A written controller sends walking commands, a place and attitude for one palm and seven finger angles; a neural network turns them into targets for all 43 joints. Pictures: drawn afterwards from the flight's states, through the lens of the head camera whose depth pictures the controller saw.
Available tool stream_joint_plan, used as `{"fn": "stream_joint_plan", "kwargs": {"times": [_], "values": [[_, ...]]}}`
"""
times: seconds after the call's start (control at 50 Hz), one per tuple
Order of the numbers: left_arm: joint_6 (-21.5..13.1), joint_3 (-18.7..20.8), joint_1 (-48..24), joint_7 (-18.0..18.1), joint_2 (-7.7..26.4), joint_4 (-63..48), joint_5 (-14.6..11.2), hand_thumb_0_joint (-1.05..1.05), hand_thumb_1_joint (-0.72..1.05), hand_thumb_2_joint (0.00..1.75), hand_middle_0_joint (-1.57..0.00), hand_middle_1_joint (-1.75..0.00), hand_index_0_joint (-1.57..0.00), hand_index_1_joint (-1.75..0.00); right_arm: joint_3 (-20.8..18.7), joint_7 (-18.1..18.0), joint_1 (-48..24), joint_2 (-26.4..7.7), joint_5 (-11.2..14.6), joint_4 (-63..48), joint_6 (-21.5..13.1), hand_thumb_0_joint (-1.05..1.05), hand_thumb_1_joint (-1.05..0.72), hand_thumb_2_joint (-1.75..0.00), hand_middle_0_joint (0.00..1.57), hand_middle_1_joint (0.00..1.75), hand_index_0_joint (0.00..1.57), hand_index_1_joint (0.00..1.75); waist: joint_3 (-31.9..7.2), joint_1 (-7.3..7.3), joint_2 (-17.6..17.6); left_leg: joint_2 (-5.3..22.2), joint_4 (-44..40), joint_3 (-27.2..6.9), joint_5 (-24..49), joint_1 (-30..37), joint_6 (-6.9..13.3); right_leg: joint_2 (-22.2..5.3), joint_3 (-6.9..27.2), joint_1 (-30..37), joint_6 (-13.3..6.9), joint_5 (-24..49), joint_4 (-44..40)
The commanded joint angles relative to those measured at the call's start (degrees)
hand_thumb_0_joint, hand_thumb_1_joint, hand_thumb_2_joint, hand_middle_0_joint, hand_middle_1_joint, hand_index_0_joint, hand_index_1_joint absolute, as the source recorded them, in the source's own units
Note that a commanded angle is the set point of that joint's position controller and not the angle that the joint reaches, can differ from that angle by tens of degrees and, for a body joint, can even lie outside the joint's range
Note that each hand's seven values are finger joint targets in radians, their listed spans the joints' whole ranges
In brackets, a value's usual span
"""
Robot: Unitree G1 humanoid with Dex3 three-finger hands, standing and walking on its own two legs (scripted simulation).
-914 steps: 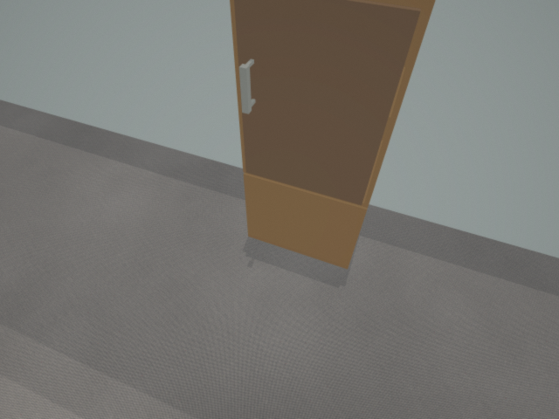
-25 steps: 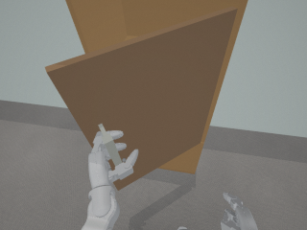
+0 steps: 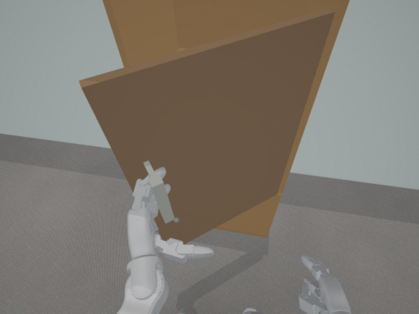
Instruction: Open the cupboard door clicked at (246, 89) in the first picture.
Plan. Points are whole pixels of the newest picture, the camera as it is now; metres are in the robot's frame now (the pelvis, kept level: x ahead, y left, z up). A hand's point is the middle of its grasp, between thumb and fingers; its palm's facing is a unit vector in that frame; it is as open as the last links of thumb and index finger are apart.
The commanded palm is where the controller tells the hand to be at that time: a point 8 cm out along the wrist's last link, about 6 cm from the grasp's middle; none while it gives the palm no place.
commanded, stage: slide the hand sideways off the handle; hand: left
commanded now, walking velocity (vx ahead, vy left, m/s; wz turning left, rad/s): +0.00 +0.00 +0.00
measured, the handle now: (158, 192) +0.33 +0.12 +0.06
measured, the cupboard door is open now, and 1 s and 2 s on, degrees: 40 41 41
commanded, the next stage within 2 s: draw the hand back to the body in 1.30 s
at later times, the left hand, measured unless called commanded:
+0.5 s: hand (161, 236) +0.24 +0.10 +0.06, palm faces -0.22 -0.97 +0.05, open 16.3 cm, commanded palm +0.23 +0.16 +0.06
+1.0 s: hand (133, 254) +0.21 +0.14 +0.06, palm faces -0.17 -0.98 -0.02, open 16.3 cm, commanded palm +0.19 +0.20 +0.06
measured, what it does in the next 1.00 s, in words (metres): shifts its weight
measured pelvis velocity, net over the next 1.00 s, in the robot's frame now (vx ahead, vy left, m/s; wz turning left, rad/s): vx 0.02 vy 0.06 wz -0.04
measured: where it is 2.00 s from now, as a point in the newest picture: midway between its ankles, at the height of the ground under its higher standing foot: outside the picture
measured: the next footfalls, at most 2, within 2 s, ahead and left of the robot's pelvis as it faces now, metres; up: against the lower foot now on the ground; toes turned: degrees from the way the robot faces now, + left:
none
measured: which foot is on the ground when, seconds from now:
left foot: down 0.00-1.00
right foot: down 0.00-1.00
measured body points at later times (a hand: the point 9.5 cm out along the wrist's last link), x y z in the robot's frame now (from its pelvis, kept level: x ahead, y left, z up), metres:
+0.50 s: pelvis +0.01 +0.05 +0.00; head +0.04 +0.04 +0.44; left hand +0.25 +0.15 +0.06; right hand +0.18 -0.18 -0.07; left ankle +0.00 +0.12 -0.69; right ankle +0.05 -0.04 -0.69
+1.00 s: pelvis +0.02 +0.06 -0.02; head +0.06 +0.05 +0.43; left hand +0.22 +0.19 +0.06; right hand +0.19 -0.16 -0.09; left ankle +0.00 +0.12 -0.69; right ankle +0.05 -0.04 -0.69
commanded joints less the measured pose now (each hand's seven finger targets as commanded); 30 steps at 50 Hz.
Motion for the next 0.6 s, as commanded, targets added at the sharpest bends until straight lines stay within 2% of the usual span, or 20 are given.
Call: {"fn": "stream_joint_plan", "kwargs": {"times": [0.0, 0.08, 0.1, 0.12, 0.14, 0.18, 0.2, 0.24, 0.26, 0.28, 0.3, 0.32, 0.34, 0.38, 0.4, 0.46, 0.48, 0.52, 0.54, 0.58], "values": [[-3.46, 1.08, -9.84, 2.46, -1.00, -12.39, 1.66, 0.00, -0.50, 0.30, -0.15, -0.30, -0.15, -0.30, -1.82, 0.01, -5.12, -4.11, -0.10, -9.63, -2.74, 0.00, -0.90, -0.90, 0.20, 0.30, 0.20, 0.30, -10.45, -0.09, -5.88, -0.02, -4.98, -1.41, 3.75, -3.98, 0.79, -5.56, 13.90, 14.21, 5.32, -0.30, -12.33], [-2.95, -0.23, -10.58, 3.74, -2.66, -13.00, 2.01, 0.00, -0.50, 0.30, -0.15, -0.30, -0.15, -0.30, -1.70, 0.17, -4.76, -4.01, -0.26, -10.13, -2.62, 0.00, -0.90, -0.90, 0.20, 0.30, 0.20, 0.30, -10.76, -0.28, -6.62, 0.03, -5.31, -1.42, 4.23, -3.40, 0.82, -4.79, 11.94, 13.30, 5.22, 0.75, -10.95], [-5.04, -9.07, -11.83, -7.18, 3.12, -10.56, 7.03, 0.00, -0.50, 0.30, -0.15, -0.30, -0.15, -0.30, -1.13, 0.37, -2.55, -6.63, -0.04, -7.95, -3.30, 0.00, -0.90, -0.90, 0.20, 0.30, 0.20, 0.30, -6.75, -4.77, -8.53, 0.13, -4.26, -1.00, 4.51, -3.92, 1.97, -4.68, 11.98, 10.17, 5.98, 6.91, -8.69], [-7.17, -2.58, -14.11, -13.00, 9.08, -14.32, 5.26, 0.00, -0.50, 0.30, -0.15, -0.30, -0.15, -0.30, -1.81, 0.03, -1.69, -6.47, 0.69, -9.00, -3.33, 0.00, -0.90, -0.90, 0.20, 0.30, 0.20, 0.30, -12.11, -2.58, -5.74, 0.06, -3.92, -1.14, 5.51, -4.00, 2.03, -4.87, 12.19, 13.02, 5.36, 8.53, -7.33], [-7.92, -3.55, -13.74, -16.66, 9.51, -15.17, 4.76, 0.00, -0.50, 0.30, -0.15, -0.30, -0.15, -0.30, -1.66, -0.33, -2.08, -6.32, 0.77, -9.66, -3.24, 0.00, -0.90, -0.90, 0.20, 0.30, 0.20, 0.30, -13.46, -1.94, -4.42, 0.01, -4.14, -1.21, 6.49, -3.54, 2.14, -4.96, 12.65, 14.63, 5.00, 10.04, -6.86], [-8.35, -5.64, -13.78, -22.90, 7.92, -16.35, 2.41, 0.00, -0.50, 0.30, -0.15, -0.30, -0.15, -0.30, -1.49, -0.69, -1.91, -6.06, 1.61, -10.74, -3.92, 0.00, -0.90, -0.90, 0.20, 0.30, 0.20, 0.30, -12.63, -2.63, -3.39, 0.04, -4.41, -1.35, 6.14, -2.42, 2.06, -4.82, 12.41, 13.72, 4.97, 8.97, -7.37], [-7.90, -6.44, -13.89, -26.51, 7.43, -16.40, 0.25, 0.00, -0.50, 0.30, -0.15, -0.30, -0.15, -0.30, -1.49, -0.73, -1.88, -6.41, 2.25, -11.04, -4.30, 0.00, -0.90, -0.90, 0.20, 0.30, 0.20, 0.30, -12.60, -2.93, -2.05, 0.05, -4.65, -1.51, 6.50, -1.03, 2.01, -4.59, 12.28, 13.33, 4.71, 8.78, -7.64], [-5.79, -6.50, -12.36, -31.65, 5.82, -16.09, -5.24, 0.00, -0.50, 0.30, -0.15, -0.30, -0.15, -0.30, -0.95, -1.11, -2.06, -6.55, 3.38, -12.73, -4.82, 0.00, -0.90, -0.90, 0.20, 0.30, 0.20, 0.30, -10.15, -3.13, -4.14, 0.11, -5.83, -1.94, 4.16, -0.57, 2.06, -3.98, 11.56, 12.55, 4.89, 3.87, -9.58], [-4.70, -5.39, -11.87, -32.39, 5.51, -16.64, -7.49, 0.00, -0.50, 0.30, -0.15, -0.30, -0.15, -0.30, -0.94, -1.41, -2.34, -6.71, 3.73, -13.36, -5.17, 0.00, -0.90, -0.90, 0.20, 0.30, 0.20, 0.30, -9.72, -2.84, -5.02, 0.18, -6.56, -2.21, 3.04, -0.26, 1.96, -3.76, 10.85, 12.13, 4.90, 0.98, -10.24], [-3.62, -4.07, -9.40, -32.38, 5.12, -16.47, -9.30, 0.00, -0.50, 0.30, -0.15, -0.30, -0.15, -0.30, -0.86, -1.56, -2.58, -6.85, 4.03, -13.92, -5.47, 0.00, -0.90, -0.90, 0.20, 0.30, 0.20, 0.30, -8.54, -1.96, -5.92, 0.21, -7.25, -2.33, 2.14, -0.55, 1.79, -3.66, 10.42, 11.90, 4.91, -1.48, -10.92], [-2.72, -2.50, -7.87, -31.66, 5.14, -15.97, -10.44, 0.00, -0.50, 0.30, -0.15, -0.30, -0.15, -0.30, -0.69, -1.55, -2.99, -7.07, 4.14, -14.19, -5.68, 0.00, -0.90, -0.90, 0.20, 0.30, 0.20, 0.30, -7.98, -1.38, -5.78, 0.21, -7.68, -2.55, 2.33, -0.57, 1.62, -3.42, 9.59, 11.51, 4.68, -2.01, -10.62], [-2.13, -0.92, -6.84, -30.51, 5.70, -15.70, -10.48, 0.00, -0.50, 0.30, -0.15, -0.30, -0.15, -0.30, -0.81, -1.52, -2.45, -7.28, 4.10, -14.05, -5.75, 0.00, -0.90, -0.90, 0.20, 0.30, 0.20, 0.30, -7.49, -1.31, -6.91, 0.41, -7.93, -2.88, 2.47, -0.39, 1.52, -3.09, 8.33, 10.37, 4.74, -1.62, -9.74], [-1.90, -0.43, -6.25, -29.22, 5.55, -16.93, -10.03, 0.00, -0.50, 0.30, -0.15, -0.30, -0.15, -0.30, -0.87, -1.35, -2.43, -7.30, 3.97, -14.39, -5.80, 0.00, -0.90, -0.90, 0.20, 0.30, 0.20, 0.30, -7.50, -0.76, -5.56, 0.38, -8.40, -3.25, 2.67, -0.20, 1.27, -2.85, 7.25, 9.71, 4.50, -1.06, -8.47], [-1.69, 0.90, -3.37, -26.56, 6.61, -18.14, -8.18, 0.00, -0.50, 0.30, -0.15, -0.30, -0.15, -0.30, -1.20, -0.89, -1.57, -7.28, 3.56, -15.04, -5.60, 0.00, -0.90, -0.90, 0.20, 0.30, 0.20, 0.30, -7.94, -0.39, -6.36, 0.60, -8.13, -3.29, 3.59, -0.46, 1.18, -2.60, 6.50, 8.93, 4.45, 0.54, -6.84], [-1.70, 2.44, -0.91, -25.36, 8.33, -17.90, -6.97, 0.00, -0.50, 0.30, -0.15, -0.30, -0.15, -0.30, -1.32, -0.65, -0.96, -7.50, 3.30, -15.13, -5.40, 0.00, -0.90, -0.90, 0.20, 0.30, 0.20, 0.30, -8.11, 0.30, -5.96, 0.71, -8.09, -3.38, 4.73, -0.79, 1.04, -2.47, 6.23, 9.04, 4.12, 1.73, -5.91], [-2.22, 1.70, 1.79, -23.46, 8.51, -21.29, -3.99, 0.00, -0.50, 0.30, -0.15, -0.30, -0.15, -0.30, -1.64, 0.17, -0.44, -7.14, 2.89, -16.30, -4.66, 0.00, -0.90, -0.90, 0.20, 0.30, 0.20, 0.30, -8.68, 0.29, -2.35, 1.02, -7.14, -3.17, 7.15, -0.20, 0.48, -2.38, 5.99, 7.15, 3.76, 4.19, -3.54], [-2.42, 1.01, 2.52, -23.22, 8.16, -22.78, -3.62, 0.00, -0.50, 0.30, -0.15, -0.30, -0.15, -0.30, -1.61, 0.45, -0.25, -7.03, 2.83, -16.83, -4.48, 0.00, -0.90, -0.90, 0.20, 0.30, 0.20, 0.30, -8.54, 0.12, -1.84, 1.12, -7.02, -3.31, 7.51, -0.09, 0.33, -2.32, 5.84, 6.72, 3.68, 4.41, -3.12], [-2.70, 2.13, 5.76, -22.82, 9.59, -25.73, -3.04, 0.00, -0.50, 0.30, -0.15, -0.30, -0.15, -0.30, -1.96, 0.68, 0.08, -6.96, 2.78, -17.45, -4.07, 0.00, -0.90, -0.90, 0.20, 0.30, 0.20, 0.30, -10.52, 0.82, 0.20, 1.36, -6.40, -3.28, 11.40, 1.16, -0.27, -2.11, 5.90, 7.02, 3.39, 7.13, -1.96], [-2.89, 0.60, 6.88, -23.01, 8.51, -27.65, -3.03, 0.00, -0.50, 0.30, -0.15, -0.30, -0.15, -0.30, -2.00, 0.83, 0.34, -6.88, 2.80, -17.91, -3.90, 0.00, -0.90, -0.90, 0.20, 0.30, 0.20, 0.30, -11.33, 0.39, 0.60, 1.61, -6.17, -3.62, 13.18, 2.13, -0.75, -1.97, 5.60, 6.52, 3.44, 7.92, -1.42], [-2.99, 0.25, 8.95, -23.24, 8.62, -30.02, -3.44, 0.00, -0.50, 0.30, -0.15, -0.30, -0.15, -0.30, -2.07, 0.97, 0.94, -6.95, 2.99, -18.44, -3.64, 0.00, -0.90, -0.90, 0.20, 0.30, 0.20, 0.30, -11.01, 0.09, 0.61, 2.04, -5.89, -4.08, 15.35, 2.81, -1.29, -1.71, 5.27, 5.92, 3.52, 8.72, -0.89]]}}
